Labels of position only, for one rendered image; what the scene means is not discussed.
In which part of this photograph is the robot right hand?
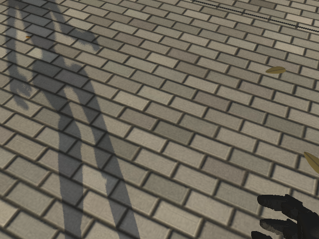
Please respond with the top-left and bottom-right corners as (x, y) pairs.
(251, 194), (319, 239)

